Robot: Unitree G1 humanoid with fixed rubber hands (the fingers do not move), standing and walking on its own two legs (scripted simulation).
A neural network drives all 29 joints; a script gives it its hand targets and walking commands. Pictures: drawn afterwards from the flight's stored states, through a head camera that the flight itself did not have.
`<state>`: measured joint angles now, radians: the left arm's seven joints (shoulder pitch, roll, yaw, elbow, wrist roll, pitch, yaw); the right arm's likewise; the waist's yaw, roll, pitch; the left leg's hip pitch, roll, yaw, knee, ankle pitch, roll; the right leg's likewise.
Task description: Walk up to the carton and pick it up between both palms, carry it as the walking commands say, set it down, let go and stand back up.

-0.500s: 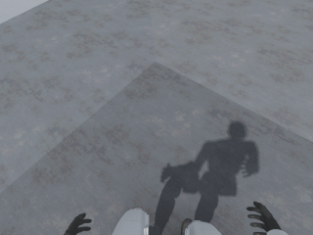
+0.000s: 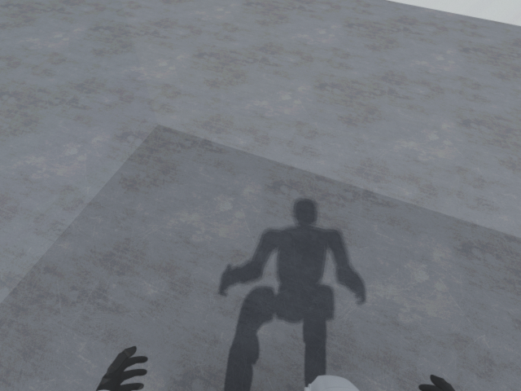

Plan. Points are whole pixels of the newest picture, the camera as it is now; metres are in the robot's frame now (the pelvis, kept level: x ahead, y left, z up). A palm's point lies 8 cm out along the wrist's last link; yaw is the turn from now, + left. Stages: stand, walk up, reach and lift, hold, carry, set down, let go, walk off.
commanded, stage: walk up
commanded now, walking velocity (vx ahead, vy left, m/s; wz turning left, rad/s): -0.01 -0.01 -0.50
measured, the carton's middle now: out of the picture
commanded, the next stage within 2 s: none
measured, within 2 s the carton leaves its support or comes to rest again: neither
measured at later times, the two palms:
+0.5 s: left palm out of the picture +0.10 +0.25 -0.13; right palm out of the picture +0.05 -0.30 -0.11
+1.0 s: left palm (199, 362) +0.16 +0.12 -0.11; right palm out of the picture -0.13 -0.34 -0.14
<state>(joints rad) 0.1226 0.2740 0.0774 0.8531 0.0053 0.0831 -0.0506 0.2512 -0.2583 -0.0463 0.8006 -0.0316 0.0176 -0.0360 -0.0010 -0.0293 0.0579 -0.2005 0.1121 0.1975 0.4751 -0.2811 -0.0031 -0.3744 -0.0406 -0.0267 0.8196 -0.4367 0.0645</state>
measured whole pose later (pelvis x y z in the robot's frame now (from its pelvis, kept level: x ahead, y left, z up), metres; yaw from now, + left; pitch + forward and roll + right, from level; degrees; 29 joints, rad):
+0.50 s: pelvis -0.02 -0.02 -0.01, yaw -15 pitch +2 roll +0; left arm 0.23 0.29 0.11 0.88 0.02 0.04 0.00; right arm 0.12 -0.24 -0.05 0.78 -0.01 0.03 -0.03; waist 0.03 -0.03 0.06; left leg -0.26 0.02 0.05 0.51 -0.28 -0.04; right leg -0.30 0.04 0.11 0.54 -0.26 0.01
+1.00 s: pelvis -0.06 -0.06 -0.01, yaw -31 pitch +0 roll +1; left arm 0.17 0.26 0.06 0.85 0.03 0.03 -0.01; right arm 0.19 -0.30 -0.07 0.83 -0.01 0.07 -0.02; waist 0.00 0.04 0.09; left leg -0.41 0.12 0.07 0.99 -0.51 -0.09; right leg -0.27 0.00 -0.02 0.55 -0.28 -0.04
